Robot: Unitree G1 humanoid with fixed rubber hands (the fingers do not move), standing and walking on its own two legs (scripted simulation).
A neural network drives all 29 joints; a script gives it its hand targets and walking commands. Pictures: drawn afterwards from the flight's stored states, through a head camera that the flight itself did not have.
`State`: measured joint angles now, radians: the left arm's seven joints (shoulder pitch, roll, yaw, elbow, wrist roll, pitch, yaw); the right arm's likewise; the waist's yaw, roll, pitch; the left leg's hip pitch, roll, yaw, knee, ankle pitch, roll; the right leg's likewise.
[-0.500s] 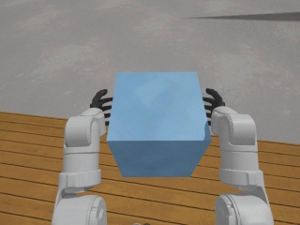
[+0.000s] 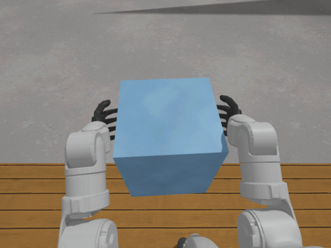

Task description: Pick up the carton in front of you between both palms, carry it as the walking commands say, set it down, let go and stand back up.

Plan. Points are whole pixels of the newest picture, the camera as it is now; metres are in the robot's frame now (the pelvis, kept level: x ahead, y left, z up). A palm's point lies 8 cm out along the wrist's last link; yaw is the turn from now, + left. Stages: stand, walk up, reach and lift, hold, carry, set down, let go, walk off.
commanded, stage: carry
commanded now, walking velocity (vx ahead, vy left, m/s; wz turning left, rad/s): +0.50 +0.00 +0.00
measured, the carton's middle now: (167, 141) +0.37 -0.02 +0.04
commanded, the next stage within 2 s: none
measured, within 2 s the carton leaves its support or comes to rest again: neither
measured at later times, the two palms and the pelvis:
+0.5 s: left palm (106, 74) +0.63 +0.15 +0.08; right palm (195, 67) +0.65 -0.15 +0.07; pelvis +0.29 -0.02 -0.04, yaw +0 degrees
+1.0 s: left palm (117, 44) +0.94 +0.13 +0.01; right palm (184, 42) +0.92 -0.17 +0.02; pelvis +0.58 +0.01 -0.08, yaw -1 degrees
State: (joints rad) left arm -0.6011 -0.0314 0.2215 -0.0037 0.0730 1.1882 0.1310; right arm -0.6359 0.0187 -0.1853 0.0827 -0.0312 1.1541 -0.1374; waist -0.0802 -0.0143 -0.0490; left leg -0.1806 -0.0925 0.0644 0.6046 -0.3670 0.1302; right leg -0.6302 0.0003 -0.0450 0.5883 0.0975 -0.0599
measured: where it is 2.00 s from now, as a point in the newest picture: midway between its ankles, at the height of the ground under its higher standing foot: (157, 126)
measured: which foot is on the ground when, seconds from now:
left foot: down 0.00-0.08, up 0.10-0.60, down 0.62-1.00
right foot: up 0.00-0.06, down 0.08-0.60, up 0.62-1.00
